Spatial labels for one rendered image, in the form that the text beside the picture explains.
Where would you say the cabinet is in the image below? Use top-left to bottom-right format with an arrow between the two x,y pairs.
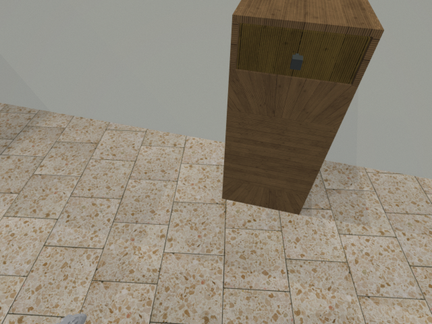
222,0 -> 384,215

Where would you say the drawer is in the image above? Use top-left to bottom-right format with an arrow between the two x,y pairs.
236,23 -> 371,84

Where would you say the handle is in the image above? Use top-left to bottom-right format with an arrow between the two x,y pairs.
290,53 -> 303,70

